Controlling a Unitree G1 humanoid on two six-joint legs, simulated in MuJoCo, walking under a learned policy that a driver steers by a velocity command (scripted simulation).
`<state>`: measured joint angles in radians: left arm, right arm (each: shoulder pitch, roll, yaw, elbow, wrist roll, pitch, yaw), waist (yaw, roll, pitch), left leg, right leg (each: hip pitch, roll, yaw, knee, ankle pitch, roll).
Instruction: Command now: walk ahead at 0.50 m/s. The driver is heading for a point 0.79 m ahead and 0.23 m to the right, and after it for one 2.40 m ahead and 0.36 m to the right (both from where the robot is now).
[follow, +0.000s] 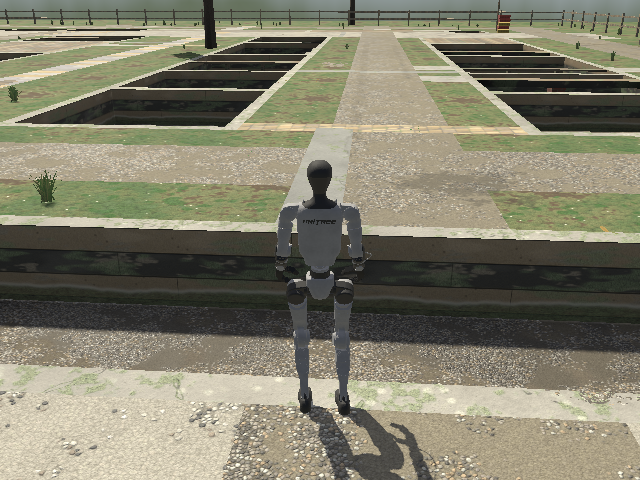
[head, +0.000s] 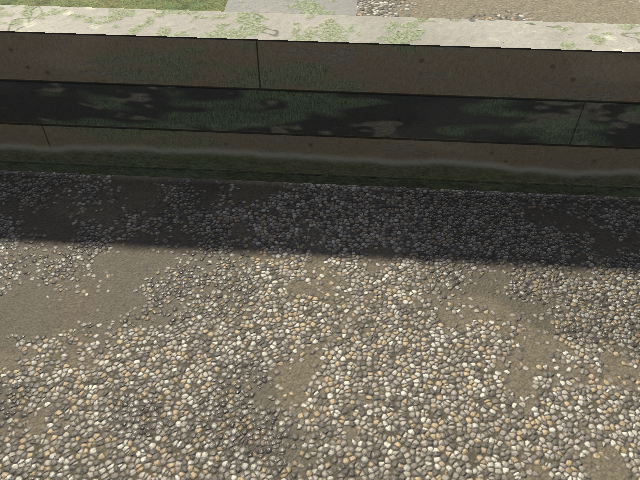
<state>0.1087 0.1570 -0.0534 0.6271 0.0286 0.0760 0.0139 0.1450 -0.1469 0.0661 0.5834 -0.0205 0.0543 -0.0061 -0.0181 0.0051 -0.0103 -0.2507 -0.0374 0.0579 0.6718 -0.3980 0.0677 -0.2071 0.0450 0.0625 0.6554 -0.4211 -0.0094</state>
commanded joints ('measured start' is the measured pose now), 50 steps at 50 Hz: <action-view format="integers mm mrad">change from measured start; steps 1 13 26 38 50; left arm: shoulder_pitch -72 -72 -85 -116 -37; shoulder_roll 64 62 61 70 73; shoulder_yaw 18 18 17 15 20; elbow -84 -86 -86 -104 -22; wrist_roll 1 0 1 1 -3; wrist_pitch -20 -19 -19 -7 -2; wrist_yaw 3 4 3 -1 -3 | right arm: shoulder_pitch -62 -59 -77 -105 -5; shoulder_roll -64 -64 -65 -57 -68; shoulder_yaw -18 -19 -20 -13 -18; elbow -86 -84 -91 -103 2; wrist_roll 3 4 6 -7 -1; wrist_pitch -18 -22 -16 -19 -41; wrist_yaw -5 -6 -7 7 24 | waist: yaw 3 5 4 -7 1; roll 6 4 10 8 7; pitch -65 -82 -47 21 -74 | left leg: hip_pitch -10 -2 -12 -33 145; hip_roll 91 92 97 98 138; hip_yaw -112 -108 -112 -85 -136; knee -135 -132 -139 -117 -337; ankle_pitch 274 278 271 401 501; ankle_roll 12 11 14 11 10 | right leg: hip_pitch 32 37 18 -28 114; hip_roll -30 -29 -26 -49 -103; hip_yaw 41 41 43 72 109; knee -62 -60 -64 -81 -299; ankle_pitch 247 246 231 390 414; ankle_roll -22 -21 -22 -23 -13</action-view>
